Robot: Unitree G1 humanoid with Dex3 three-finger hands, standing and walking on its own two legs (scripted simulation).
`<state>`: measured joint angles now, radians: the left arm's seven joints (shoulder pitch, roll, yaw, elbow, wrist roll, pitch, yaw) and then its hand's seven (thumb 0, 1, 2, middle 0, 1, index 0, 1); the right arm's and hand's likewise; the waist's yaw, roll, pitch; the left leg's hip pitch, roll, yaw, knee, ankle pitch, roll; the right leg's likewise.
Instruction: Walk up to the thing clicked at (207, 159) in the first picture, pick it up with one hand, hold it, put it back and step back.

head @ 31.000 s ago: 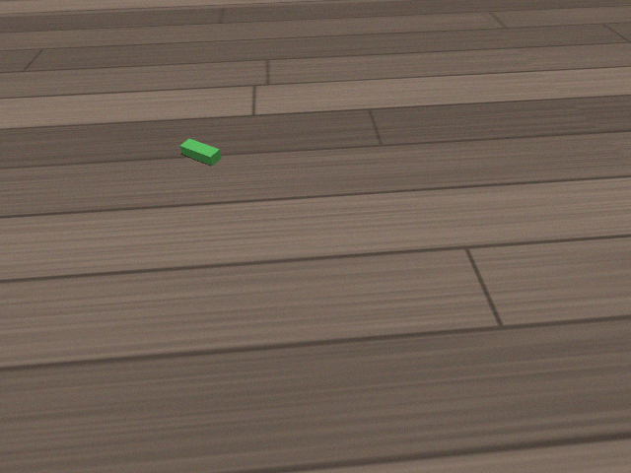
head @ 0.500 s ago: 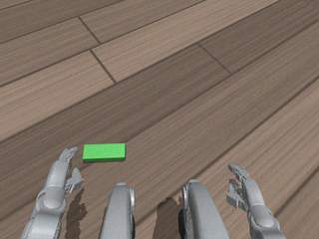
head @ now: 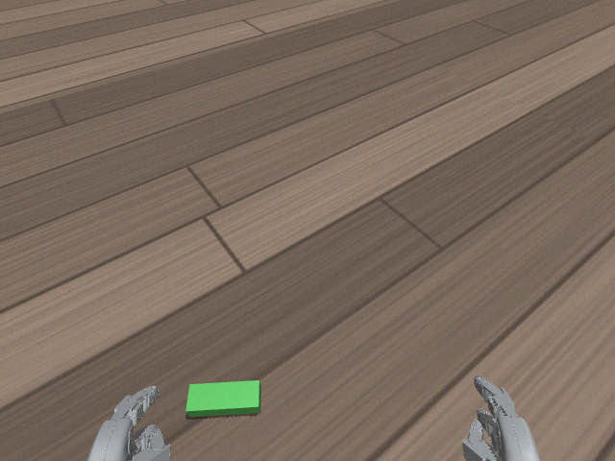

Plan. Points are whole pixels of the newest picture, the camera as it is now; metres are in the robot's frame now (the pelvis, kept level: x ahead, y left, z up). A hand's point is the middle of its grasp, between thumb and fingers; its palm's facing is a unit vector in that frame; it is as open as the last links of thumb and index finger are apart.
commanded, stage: home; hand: left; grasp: from above
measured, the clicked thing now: (225, 398) +0.44 +0.23 -0.68
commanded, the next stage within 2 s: stand in 1.98 s
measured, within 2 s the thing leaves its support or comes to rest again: neither
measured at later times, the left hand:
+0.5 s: hand out of the picture +0.16 +0.18 -0.04, palm faces +0.06 -0.98 -0.21, open 7.4 cm
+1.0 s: hand out of the picture +0.16 +0.18 -0.04, palm faces +0.05 -0.98 -0.20, open 7.4 cm
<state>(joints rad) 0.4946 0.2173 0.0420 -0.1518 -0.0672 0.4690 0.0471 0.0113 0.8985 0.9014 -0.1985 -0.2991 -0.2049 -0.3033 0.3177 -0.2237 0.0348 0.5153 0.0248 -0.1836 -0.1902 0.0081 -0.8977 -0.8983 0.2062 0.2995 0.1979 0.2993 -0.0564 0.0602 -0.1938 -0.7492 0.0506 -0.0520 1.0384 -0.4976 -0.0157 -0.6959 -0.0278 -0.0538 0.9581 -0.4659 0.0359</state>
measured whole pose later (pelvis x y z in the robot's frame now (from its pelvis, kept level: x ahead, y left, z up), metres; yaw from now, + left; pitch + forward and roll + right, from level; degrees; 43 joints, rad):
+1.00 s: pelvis +0.00 +0.00 +0.00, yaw +0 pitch +10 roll -3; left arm 0.49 0.22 0.03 -0.14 -0.05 0.47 0.01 0.01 0.90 0.90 -0.20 -0.30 -0.20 -0.30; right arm 0.28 -0.22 0.03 0.55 0.01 -0.25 -0.19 0.01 -0.90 -0.90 0.21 0.30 0.20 0.30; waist -0.03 0.05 -0.16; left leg -0.69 0.05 -0.05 1.01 -0.49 -0.02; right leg -0.65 -0.03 -0.05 0.94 -0.46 0.04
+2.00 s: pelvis +0.00 +0.00 +0.00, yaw +0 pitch +10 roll -3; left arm 0.50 0.23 0.03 -0.16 -0.05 0.47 0.02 0.01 0.90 0.90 -0.20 -0.30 -0.20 -0.30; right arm 0.29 -0.22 0.03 0.54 0.01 -0.23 -0.18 0.01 -0.90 -0.90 0.21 0.30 0.20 0.30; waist -0.03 0.05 -0.17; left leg -0.71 0.05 -0.05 1.03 -0.50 -0.02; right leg -0.66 -0.03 -0.05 0.96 -0.47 0.04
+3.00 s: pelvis -0.01 +0.00 +0.07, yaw -2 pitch -4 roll +0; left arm 0.15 0.29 0.04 1.13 0.03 0.00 0.02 0.01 0.90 0.90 -0.20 -0.30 -0.21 -0.30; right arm 0.16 -0.30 -0.03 1.10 -0.02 0.00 -0.02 0.00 -0.90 -0.90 0.21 0.30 0.20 0.30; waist 0.01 0.02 0.06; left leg -0.13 0.02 0.03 0.40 -0.21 -0.01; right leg -0.14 -0.05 0.01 0.41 -0.20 0.04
